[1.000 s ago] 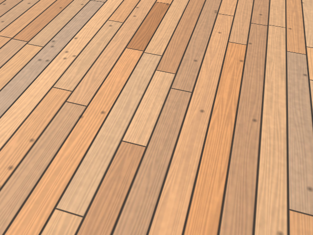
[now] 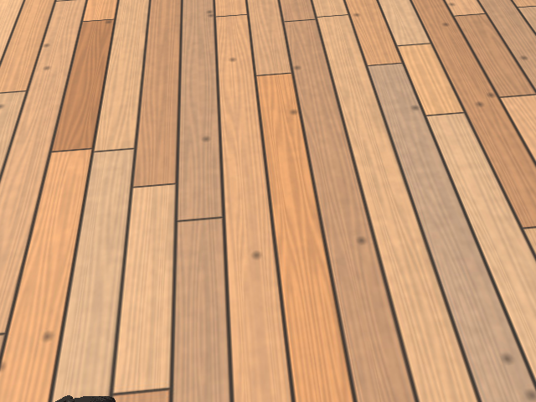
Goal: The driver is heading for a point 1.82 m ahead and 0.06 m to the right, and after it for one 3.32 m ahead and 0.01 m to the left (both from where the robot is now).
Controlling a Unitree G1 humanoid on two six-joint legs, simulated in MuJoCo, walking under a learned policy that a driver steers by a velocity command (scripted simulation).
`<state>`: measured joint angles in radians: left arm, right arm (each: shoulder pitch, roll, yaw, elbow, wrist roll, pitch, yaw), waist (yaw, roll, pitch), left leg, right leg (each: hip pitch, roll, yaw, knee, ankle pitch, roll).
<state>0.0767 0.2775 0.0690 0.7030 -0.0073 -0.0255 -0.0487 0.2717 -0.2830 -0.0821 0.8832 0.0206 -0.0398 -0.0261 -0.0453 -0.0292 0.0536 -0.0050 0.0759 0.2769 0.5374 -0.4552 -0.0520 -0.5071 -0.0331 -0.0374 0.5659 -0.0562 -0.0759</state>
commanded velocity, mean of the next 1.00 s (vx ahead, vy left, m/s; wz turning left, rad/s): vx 0.05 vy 0.00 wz -0.20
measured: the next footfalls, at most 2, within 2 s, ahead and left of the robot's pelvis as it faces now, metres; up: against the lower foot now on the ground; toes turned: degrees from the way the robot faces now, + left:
left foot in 0.46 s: +0.21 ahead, +0.14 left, +0.00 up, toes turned -11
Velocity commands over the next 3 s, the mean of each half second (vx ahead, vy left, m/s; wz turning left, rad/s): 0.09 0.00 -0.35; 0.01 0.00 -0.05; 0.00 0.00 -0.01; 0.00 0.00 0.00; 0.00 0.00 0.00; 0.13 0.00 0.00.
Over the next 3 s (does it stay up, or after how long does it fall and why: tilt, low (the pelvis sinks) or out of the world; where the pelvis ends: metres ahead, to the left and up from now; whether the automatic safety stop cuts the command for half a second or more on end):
stays up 0.20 0.01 0.02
